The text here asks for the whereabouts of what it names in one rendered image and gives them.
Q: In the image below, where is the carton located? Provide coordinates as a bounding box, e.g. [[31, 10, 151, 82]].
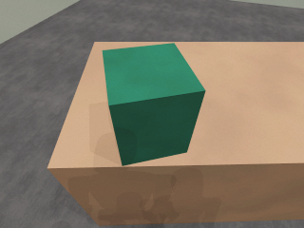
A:
[[102, 43, 206, 166]]

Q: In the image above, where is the pedestal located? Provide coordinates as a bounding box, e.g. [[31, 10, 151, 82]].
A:
[[47, 42, 304, 226]]

